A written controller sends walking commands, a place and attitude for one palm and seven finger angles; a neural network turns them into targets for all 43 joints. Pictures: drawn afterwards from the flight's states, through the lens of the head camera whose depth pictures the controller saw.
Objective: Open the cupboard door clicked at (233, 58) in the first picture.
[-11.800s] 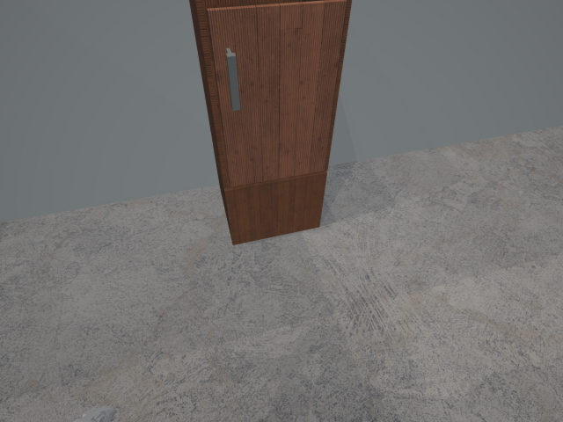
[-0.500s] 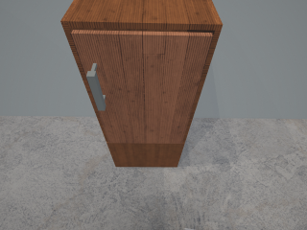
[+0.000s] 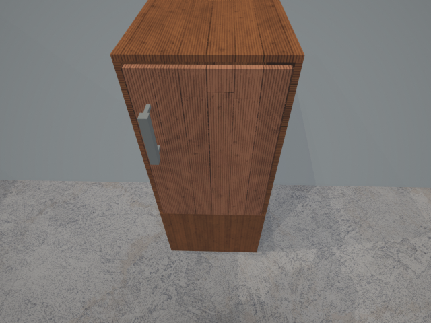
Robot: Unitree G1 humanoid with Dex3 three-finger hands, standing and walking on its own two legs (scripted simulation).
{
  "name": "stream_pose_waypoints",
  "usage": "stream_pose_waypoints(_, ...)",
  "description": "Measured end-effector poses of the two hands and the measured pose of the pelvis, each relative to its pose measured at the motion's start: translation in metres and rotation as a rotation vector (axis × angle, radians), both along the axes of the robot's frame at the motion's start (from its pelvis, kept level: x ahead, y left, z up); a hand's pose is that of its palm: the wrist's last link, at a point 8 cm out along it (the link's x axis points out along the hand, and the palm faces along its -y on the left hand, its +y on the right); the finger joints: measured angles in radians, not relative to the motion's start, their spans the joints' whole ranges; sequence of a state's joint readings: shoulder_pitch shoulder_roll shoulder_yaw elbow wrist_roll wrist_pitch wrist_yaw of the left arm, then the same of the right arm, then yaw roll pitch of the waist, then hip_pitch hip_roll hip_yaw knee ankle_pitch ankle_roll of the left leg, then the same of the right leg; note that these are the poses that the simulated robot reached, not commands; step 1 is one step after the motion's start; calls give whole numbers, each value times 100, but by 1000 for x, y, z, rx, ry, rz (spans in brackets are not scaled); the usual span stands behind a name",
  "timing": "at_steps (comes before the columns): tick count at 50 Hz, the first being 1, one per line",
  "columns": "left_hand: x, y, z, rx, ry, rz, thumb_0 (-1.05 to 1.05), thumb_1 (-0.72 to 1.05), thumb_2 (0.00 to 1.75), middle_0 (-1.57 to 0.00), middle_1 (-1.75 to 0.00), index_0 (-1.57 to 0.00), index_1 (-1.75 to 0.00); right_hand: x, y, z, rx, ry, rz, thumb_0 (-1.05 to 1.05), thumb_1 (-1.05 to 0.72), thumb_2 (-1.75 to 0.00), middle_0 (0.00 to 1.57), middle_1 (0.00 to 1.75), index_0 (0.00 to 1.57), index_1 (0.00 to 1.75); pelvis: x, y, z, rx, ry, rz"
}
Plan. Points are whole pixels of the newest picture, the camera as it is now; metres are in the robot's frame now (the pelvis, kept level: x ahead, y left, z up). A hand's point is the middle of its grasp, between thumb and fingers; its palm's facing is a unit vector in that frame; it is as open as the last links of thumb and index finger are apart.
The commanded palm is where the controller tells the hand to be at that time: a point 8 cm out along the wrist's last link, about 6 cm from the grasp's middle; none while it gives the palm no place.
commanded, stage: come to a stop and stand still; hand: left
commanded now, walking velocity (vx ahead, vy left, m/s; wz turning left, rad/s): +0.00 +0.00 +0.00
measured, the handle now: (151, 135) +0.54 +0.20 +0.04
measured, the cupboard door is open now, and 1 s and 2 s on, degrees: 0 0 0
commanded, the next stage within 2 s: look again from close up in 0.38 s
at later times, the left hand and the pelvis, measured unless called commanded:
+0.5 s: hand out of the picture -0.01 +0.14 -0.17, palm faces +0.04 -0.98 -0.19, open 7.3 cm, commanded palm none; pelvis -0.01 -0.03 +0.00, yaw +1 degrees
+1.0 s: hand out of the picture -0.02 +0.13 -0.17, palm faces +0.07 -0.99 -0.15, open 7.4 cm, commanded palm none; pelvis +0.00 -0.03 +0.01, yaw +1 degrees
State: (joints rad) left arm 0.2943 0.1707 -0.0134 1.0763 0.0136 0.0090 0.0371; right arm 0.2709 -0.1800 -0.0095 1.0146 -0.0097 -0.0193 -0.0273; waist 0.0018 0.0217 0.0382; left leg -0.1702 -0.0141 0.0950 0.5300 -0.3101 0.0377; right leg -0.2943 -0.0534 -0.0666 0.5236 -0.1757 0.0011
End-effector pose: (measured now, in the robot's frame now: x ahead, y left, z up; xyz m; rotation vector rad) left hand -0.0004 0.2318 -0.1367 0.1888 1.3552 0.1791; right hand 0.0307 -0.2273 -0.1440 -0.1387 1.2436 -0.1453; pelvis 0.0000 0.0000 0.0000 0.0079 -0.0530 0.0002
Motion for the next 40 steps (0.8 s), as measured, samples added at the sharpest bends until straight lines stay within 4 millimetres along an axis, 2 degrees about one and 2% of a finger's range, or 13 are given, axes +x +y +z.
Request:
stream_pose_waypoints(5,-25,-2,5,17,29,26,1,91,90,-20,-30,-20,-30,-4,-3,-5,25,-4,13,0,-93,-90,20,29,20,30,-3,-6,0,10,-4,3)
stream_pose_waypoints(10,-33,-13,6,10,29,38,1,91,90,-20,-30,-20,-30,-18,-9,-6,37,26,18,0,-92,-90,20,29,20,30,-6,-14,1,15,4,6)
stream_pose_waypoints(20,-20,-45,0,-48,7,28,1,91,90,-20,-30,-20,-30,-66,-15,-4,38,153,-17,0,-91,-90,20,29,20,30,-8,-26,3,16,16,9)
stream_pose_waypoints(27,-14,-47,0,-45,3,29,2,93,90,-20,-30,-20,-30,-90,-11,-2,52,223,-39,0,-91,-90,20,29,20,30,-6,-32,4,14,13,12)
stream_pose_waypoints(33,-13,-48,-1,-45,1,37,2,92,90,-20,-30,-20,-30,-93,-5,-1,66,240,-40,0,-91,-90,20,29,20,30,-5,-34,5,11,11,16)
stream_pose_waypoints(40,-18,-51,-3,-59,17,48,2,92,90,-20,-30,-20,-30,-84,-1,-1,68,225,-34,0,-91,-90,20,29,20,30,-5,-33,5,7,17,17)
